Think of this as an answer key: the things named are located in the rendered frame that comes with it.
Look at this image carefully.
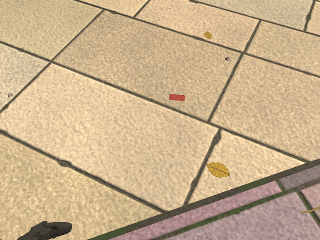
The left robot hand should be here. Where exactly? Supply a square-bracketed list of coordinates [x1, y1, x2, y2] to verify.
[17, 221, 72, 240]

